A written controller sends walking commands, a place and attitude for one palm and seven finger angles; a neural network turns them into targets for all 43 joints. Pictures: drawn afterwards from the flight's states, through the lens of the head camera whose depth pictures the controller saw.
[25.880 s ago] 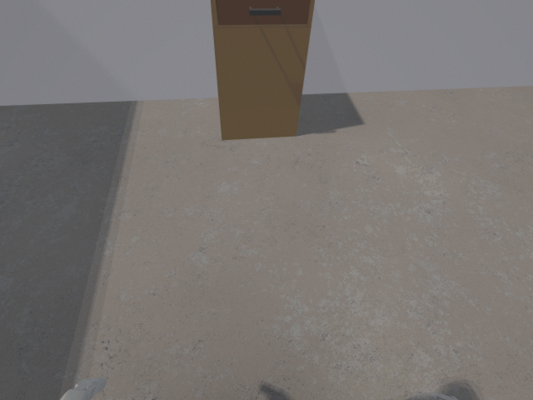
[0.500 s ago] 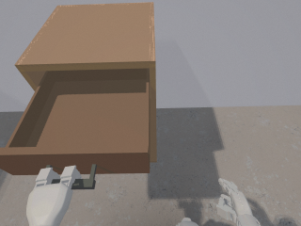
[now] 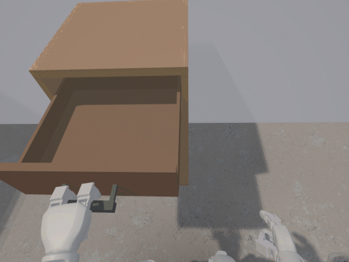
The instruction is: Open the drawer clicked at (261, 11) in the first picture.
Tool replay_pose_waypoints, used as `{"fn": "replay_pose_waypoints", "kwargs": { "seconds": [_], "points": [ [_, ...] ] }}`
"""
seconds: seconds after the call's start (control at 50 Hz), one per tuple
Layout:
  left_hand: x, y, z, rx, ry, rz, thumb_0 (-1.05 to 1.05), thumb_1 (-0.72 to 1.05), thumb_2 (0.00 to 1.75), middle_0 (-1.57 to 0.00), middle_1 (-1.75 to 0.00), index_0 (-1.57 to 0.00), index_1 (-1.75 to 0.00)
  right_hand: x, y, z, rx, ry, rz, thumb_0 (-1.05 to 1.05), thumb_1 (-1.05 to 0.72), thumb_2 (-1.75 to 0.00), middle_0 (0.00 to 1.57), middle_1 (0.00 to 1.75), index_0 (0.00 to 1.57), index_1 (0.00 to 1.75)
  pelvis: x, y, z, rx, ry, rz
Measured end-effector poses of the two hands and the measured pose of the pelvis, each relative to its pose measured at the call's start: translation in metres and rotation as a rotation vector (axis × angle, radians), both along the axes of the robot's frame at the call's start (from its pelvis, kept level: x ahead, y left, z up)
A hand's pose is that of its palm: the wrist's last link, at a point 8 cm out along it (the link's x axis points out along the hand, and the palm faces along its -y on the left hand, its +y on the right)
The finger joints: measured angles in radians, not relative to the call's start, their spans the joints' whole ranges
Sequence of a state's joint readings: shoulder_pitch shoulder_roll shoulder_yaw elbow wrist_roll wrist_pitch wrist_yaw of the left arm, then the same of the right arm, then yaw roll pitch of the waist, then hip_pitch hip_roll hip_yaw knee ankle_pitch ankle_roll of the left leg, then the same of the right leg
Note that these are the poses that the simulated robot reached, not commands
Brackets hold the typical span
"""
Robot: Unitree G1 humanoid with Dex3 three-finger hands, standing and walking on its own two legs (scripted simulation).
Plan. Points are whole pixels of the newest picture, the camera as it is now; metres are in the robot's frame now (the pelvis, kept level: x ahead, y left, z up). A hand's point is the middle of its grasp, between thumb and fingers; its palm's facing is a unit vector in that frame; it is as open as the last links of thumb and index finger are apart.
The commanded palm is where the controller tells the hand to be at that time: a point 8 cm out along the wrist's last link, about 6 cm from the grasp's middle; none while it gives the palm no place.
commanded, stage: open the thumb to release the handle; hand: left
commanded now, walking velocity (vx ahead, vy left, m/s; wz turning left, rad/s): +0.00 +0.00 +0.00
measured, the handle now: (86, 197) +0.25 +0.23 +0.01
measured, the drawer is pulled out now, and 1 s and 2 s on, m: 0.30 0.30 0.30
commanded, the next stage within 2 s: lift the hand off the handle in 0.22 s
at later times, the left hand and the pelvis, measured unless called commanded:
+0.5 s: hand (81, 224) +0.19 +0.24 -0.01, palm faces +0.04 -0.04 -1.00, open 13.8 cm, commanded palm +0.18 +0.24 +0.04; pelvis -0.02 -0.01 +0.00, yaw +1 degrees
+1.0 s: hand (68, 214) +0.20 +0.24 +0.03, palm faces +0.06 -0.06 -1.00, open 13.6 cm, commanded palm +0.17 +0.24 +0.09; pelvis -0.02 +0.00 +0.02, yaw +1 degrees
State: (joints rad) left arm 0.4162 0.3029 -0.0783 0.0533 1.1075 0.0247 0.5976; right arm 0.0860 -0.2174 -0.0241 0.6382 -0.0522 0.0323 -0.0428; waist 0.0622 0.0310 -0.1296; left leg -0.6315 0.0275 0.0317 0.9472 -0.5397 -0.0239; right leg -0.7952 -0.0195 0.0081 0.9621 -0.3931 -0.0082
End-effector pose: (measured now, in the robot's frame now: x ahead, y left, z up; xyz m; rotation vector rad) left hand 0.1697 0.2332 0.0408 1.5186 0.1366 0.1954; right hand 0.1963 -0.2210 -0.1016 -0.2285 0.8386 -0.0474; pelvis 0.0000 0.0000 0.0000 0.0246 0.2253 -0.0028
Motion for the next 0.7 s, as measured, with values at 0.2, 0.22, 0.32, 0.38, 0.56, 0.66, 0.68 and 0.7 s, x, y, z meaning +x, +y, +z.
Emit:
{"fn": "replay_pose_waypoints", "kwargs": {
  "seconds": [0.2,0.22,0.32,0.38,0.56,0.66,0.68,0.7],
  "points": [
    [0.000,0.001,0.002,-0.004,0.039,-0.010,0.00,-0.18,0.44,-0.33,-1.27,-0.35,-1.24,0.005,0.002,0.016,-0.015,-0.042,0.026,0.01,-0.91,-0.89,0.20,0.30,0.21,0.30,-0.008,-0.007,0.007,-0.001,-0.031,0.012],
    [0.000,0.001,0.003,-0.006,0.039,-0.012,0.00,-0.23,0.42,-0.33,-1.26,-0.34,-1.23,0.004,0.001,0.016,-0.017,-0.045,0.025,0.01,-0.91,-0.89,0.20,0.30,0.21,0.30,-0.008,-0.007,0.007,-0.001,-0.032,0.013],
    [-0.001,0.002,0.002,-0.010,0.037,-0.023,0.00,-0.39,0.35,-0.32,-1.26,-0.33,-1.21,0.000,-0.006,0.016,-0.028,-0.046,0.015,0.01,-0.91,-0.89,0.20,0.30,0.21,0.30,-0.011,-0.008,0.007,0.000,-0.030,0.012],
    [-0.001,0.001,0.001,-0.014,0.030,-0.015,0.00,-0.44,0.33,-0.32,-1.25,-0.33,-1.21,-0.005,-0.009,0.013,-0.032,-0.041,0.010,0.01,-0.91,-0.89,0.20,0.30,0.21,0.30,-0.012,-0.007,0.005,-0.002,-0.029,0.017],
    [0.004,0.000,-0.002,0.012,0.005,-0.012,0.00,-0.49,0.30,-0.34,-1.25,-0.33,-1.20,-0.019,-0.009,0.001,-0.039,0.004,0.011,0.01,-0.91,-0.89,0.20,0.30,0.21,0.30,-0.018,-0.006,0.003,0.000,-0.026,0.026],
    [0.008,0.000,-0.001,0.005,0.014,-0.006,0.00,-0.49,0.30,-0.35,-1.24,-0.33,-1.23,-0.024,-0.005,0.000,-0.023,0.008,0.003,0.01,-0.91,-0.89,0.20,0.30,0.21,0.30,-0.021,-0.006,0.004,0.000,-0.032,0.026],
    [0.008,0.000,0.000,0.000,0.018,-0.005,0.00,-0.49,0.30,-0.35,-1.24,-0.33,-1.23,-0.025,-0.004,0.001,-0.020,0.006,0.001,0.01,-0.91,-0.89,0.20,0.30,0.21,0.30,-0.021,-0.006,0.004,0.001,-0.035,0.024],
    [0.008,0.000,0.001,-0.006,0.024,-0.004,0.00,-0.49,0.30,-0.35,-1.23,-0.33,-1.23,-0.026,-0.003,0.002,-0.017,0.003,-0.003,0.01,-0.91,-0.89,0.20,0.30,0.21,0.30,-0.021,-0.006,0.005,0.001,-0.039,0.023]
  ]
}}
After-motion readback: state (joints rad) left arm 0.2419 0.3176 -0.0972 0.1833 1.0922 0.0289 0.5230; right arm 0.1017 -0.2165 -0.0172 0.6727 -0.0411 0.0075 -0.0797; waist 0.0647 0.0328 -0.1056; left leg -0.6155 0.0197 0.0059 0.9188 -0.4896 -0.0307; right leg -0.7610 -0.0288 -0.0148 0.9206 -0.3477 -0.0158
